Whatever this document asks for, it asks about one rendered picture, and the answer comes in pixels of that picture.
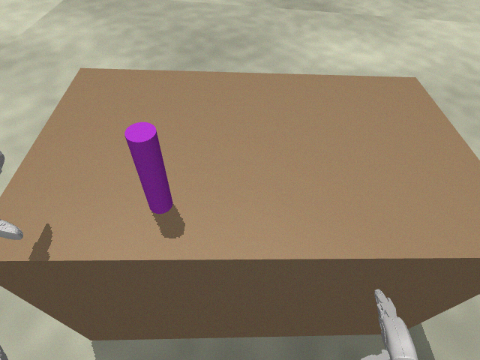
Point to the left robot hand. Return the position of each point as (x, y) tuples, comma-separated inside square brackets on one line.
[(8, 230)]

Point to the can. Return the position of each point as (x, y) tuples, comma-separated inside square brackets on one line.
[(145, 149)]

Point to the right robot hand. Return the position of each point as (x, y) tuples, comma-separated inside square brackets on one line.
[(395, 335)]

